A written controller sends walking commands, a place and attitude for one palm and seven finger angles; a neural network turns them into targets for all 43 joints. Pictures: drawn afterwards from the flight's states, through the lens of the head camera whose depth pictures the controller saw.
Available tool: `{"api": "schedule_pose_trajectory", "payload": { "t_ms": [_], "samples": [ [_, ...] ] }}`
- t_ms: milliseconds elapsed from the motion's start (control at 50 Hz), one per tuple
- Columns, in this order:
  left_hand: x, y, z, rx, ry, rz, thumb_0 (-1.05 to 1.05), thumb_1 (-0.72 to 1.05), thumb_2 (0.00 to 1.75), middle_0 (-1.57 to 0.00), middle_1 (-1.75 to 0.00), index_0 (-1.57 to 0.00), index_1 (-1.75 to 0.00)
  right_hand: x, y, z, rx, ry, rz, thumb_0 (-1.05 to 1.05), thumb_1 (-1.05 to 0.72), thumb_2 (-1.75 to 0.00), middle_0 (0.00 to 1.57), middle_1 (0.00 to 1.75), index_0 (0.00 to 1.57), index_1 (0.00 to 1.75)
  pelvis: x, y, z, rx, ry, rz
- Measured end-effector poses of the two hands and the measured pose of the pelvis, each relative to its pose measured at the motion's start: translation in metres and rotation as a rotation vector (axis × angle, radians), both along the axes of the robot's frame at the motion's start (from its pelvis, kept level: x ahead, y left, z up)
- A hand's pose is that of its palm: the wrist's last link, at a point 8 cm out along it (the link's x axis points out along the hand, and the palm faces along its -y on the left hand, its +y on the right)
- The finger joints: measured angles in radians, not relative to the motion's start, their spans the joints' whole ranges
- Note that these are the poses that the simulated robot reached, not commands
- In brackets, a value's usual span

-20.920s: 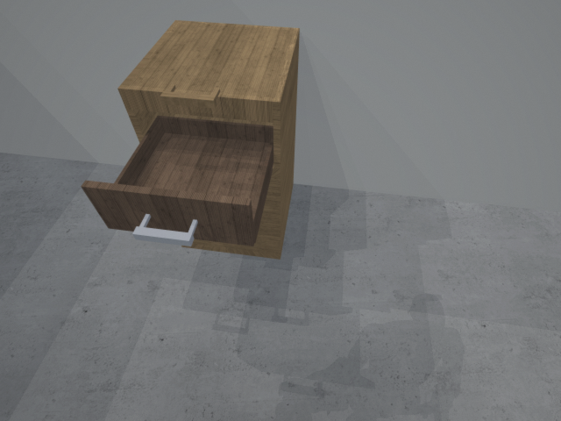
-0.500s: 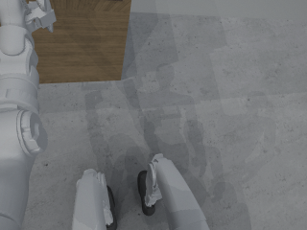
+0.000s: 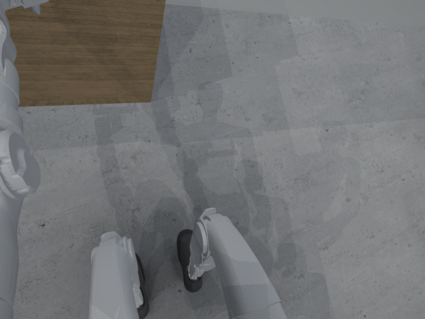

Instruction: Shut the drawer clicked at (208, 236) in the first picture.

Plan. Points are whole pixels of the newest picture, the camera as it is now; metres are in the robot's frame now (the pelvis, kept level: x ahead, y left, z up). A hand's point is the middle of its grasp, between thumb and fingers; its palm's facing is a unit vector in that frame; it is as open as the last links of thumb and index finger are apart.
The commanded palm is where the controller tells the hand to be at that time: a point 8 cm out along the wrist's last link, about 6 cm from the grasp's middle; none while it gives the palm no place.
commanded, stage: pull the fist back off the drawer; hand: left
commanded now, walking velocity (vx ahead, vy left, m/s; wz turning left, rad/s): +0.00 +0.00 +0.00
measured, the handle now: out of the picture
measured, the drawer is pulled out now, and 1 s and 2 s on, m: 0.00 0.00 0.00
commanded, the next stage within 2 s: draw the hand back to the body in 0.64 s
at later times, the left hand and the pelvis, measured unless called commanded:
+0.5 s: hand out of the picture +0.62 +0.16 +0.04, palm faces +0.03 -1.00 -0.05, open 3.4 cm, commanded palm +0.59 +0.16 +0.05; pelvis +0.01 +0.00 +0.01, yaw -1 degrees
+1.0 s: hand out of the picture +0.52 +0.18 +0.11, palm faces +0.00 -1.00 -0.06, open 3.2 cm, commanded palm +0.49 +0.22 +0.13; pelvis +0.06 +0.00 +0.09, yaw +2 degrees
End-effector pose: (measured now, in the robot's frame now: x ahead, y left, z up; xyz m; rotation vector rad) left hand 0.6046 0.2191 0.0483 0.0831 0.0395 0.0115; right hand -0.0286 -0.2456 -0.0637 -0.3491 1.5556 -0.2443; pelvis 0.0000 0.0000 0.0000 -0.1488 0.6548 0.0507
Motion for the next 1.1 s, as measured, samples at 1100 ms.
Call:
{"api": "schedule_pose_trajectory", "payload": {
  "t_ms": [1100],
  "samples": [
    [-0.147,0.033,0.103,-0.057,0.012,0.057,0.02,0.90,0.90,-1.40,-1.60,-1.40,-1.60,0.213,0.008,0.083,0.173,-0.417,0.140,0.00,-0.90,-0.89,0.20,0.30,0.20,0.30,0.075,0.003,0.119,0.085,-0.210,0.019]
  ]
}}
